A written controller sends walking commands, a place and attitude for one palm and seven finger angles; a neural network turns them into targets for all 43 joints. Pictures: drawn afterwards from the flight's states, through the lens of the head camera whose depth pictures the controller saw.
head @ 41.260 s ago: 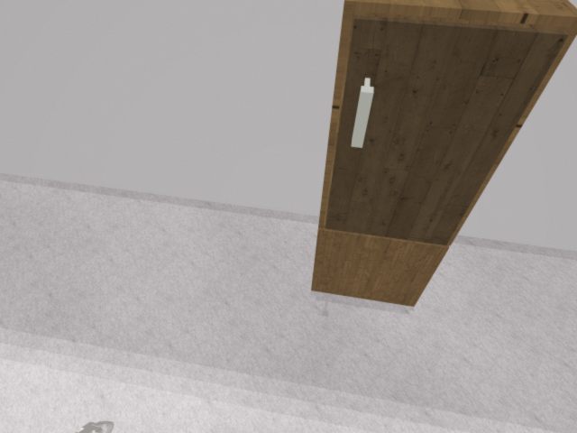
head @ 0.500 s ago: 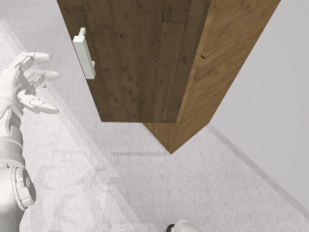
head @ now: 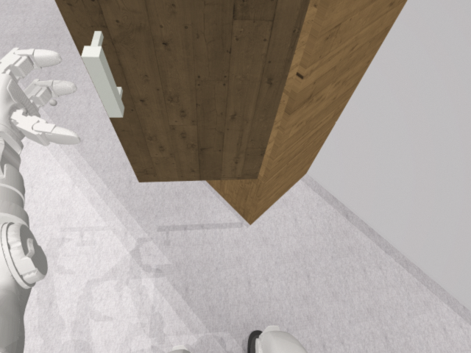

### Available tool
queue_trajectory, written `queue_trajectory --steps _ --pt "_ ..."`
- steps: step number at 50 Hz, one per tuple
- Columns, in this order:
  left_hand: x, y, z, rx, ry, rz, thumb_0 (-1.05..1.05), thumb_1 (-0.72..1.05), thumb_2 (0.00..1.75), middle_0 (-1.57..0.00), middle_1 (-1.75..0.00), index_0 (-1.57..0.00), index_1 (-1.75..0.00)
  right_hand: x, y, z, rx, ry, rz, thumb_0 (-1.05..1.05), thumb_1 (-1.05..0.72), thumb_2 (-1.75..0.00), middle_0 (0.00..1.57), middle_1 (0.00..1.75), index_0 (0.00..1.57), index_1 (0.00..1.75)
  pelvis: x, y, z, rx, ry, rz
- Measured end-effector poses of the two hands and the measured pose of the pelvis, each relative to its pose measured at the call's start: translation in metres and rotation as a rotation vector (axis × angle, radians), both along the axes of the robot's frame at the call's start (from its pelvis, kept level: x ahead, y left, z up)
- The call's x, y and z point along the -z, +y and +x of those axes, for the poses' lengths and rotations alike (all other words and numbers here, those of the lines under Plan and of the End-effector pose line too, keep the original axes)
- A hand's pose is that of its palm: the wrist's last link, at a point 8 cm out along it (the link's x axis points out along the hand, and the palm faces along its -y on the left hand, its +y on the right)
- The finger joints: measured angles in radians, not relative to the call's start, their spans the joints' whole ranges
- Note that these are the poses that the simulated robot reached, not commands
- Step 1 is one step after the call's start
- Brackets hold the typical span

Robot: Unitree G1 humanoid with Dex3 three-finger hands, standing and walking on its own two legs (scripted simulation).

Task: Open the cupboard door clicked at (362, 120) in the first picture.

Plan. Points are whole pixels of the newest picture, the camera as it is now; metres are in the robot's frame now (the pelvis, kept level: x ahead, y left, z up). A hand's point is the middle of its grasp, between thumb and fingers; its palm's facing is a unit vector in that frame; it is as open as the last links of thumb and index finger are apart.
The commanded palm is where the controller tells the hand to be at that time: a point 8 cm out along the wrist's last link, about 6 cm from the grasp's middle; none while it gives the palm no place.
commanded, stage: move the hooked fingers beside the handle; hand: left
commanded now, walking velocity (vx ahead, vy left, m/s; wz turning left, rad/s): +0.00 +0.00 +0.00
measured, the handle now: (107, 76) +0.55 +0.19 +0.11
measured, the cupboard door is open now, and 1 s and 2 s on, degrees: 50 50 50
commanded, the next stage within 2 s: slide the fingers in behind the handle in 0.88 s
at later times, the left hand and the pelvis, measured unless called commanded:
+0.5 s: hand (50, 105) +0.48 +0.26 +0.11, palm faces +0.00 -1.00 +0.02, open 14.0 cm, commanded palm +0.47 +0.31 +0.11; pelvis +0.00 +0.00 +0.00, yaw +0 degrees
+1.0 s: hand (55, 102) +0.49 +0.25 +0.11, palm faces -0.01 -1.00 +0.01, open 14.0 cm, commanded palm +0.47 +0.30 +0.11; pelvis -0.01 +0.00 -0.01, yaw +0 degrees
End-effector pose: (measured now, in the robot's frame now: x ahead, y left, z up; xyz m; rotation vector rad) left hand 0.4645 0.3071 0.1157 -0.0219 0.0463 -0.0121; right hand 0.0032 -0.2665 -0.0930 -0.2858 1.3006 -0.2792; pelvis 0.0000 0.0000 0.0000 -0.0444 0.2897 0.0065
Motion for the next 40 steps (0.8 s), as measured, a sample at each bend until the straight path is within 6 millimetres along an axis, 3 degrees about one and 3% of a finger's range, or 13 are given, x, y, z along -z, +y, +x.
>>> queue_trajectory --steps 9,15,31,40 --pt "0.0 0.004 0.014 -0.005 -0.003 0.011 -0.01 -0.5 0.3 -0.3 -1.2 -0.3 -1.2 -0.002 -0.004 -0.016 0.025 0.058 -0.015 0.01 -0.91 -0.9 0.21 0.3 0.2 0.3 0.003 -0.002 0.0 0.004 0.028 -0.005" --pt "0.002 0.005 0.01 0.007 -0.016 0.007 -0.01 -0.5 0.3 -0.3 -1.2 -0.3 -1.2 -0.004 -0.004 -0.02 0.039 0.082 -0.009 0.01 -0.91 -0.9 0.21 0.3 0.2 0.3 0.002 -0.001 0.003 0.011 0.031 -0.006" --pt "0.002 0.008 -0.004 -0.008 -0.015 0.005 -0.01 -0.5 0.3 -0.3 -1.2 -0.3 -1.2 0.001 -0.001 0.01 -0.006 -0.003 -0.002 0.01 -0.91 -0.9 0.21 0.3 0.2 0.3 0.003 -0.001 -0.001 -0.003 0.009 -0.009" --pt "0.005 0.003 -0.003 0.002 0.002 0.008 -0.01 -0.5 0.3 -0.3 -1.2 -0.3 -1.2 0.003 0.0 0.009 -0.025 -0.006 -0.005 0.01 -0.91 -0.9 0.21 0.3 0.2 0.3 0.005 0.0 -0.007 -0.01 0.013 -0.008"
